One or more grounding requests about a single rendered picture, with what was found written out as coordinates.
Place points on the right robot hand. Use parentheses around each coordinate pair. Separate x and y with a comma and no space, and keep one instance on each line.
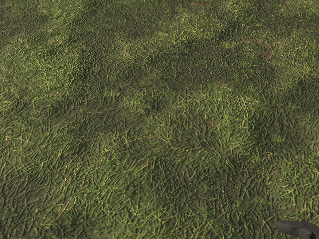
(302,229)

